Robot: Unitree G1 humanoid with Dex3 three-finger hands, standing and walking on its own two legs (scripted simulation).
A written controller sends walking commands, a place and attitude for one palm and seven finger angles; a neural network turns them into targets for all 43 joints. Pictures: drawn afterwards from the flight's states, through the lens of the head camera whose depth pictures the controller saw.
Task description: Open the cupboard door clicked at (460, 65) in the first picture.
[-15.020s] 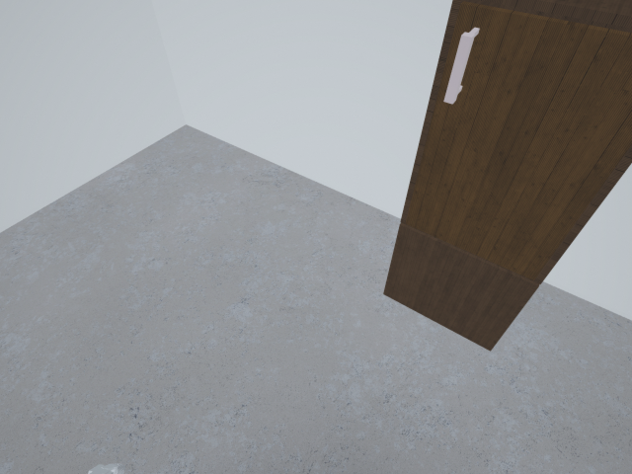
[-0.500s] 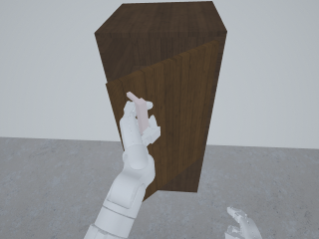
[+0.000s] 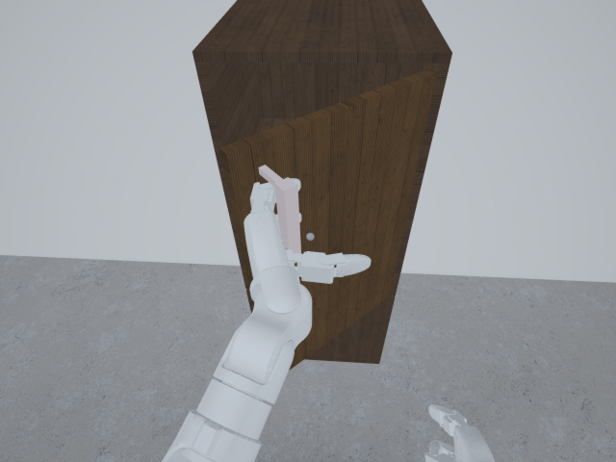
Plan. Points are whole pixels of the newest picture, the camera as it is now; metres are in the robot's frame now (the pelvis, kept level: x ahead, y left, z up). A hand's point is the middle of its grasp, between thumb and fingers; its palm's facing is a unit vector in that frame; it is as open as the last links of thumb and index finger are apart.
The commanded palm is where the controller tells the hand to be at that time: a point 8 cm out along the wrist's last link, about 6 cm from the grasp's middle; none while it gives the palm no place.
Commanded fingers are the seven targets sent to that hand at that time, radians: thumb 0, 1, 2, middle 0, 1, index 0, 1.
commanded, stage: open thumb and fingers to let go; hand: left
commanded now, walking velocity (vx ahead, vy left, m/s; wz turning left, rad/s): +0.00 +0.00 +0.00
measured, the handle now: (280, 216) +0.38 +0.07 +0.15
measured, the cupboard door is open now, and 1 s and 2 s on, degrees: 42 47 47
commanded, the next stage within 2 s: slide the hand sideways off the handle in 0.22 s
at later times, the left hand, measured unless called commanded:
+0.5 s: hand (315, 261) +0.31 +0.02 +0.15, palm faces -0.09 -0.99 -0.09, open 15.9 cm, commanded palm +0.29 +0.05 +0.15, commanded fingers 0.00 -0.50 0.30 -0.15 -0.30 -0.15 -0.30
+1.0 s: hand (300, 280) +0.28 +0.04 +0.15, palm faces -0.09 -1.00 +0.00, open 16.3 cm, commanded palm +0.24 +0.09 +0.15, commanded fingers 0.00 -0.50 0.30 -0.15 -0.30 -0.15 -0.30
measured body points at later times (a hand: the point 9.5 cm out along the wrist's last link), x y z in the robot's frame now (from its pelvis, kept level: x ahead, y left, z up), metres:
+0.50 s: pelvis -0.01 +0.00 +0.00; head -0.04 -0.02 +0.45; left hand +0.31 +0.07 +0.15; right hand +0.17 -0.21 -0.10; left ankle +0.03 +0.13 -0.73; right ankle -0.03 -0.11 -0.73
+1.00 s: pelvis +0.00 +0.00 +0.00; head -0.04 -0.02 +0.45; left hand +0.28 +0.09 +0.15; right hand +0.19 -0.21 -0.08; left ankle +0.03 +0.13 -0.73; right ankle -0.03 -0.11 -0.73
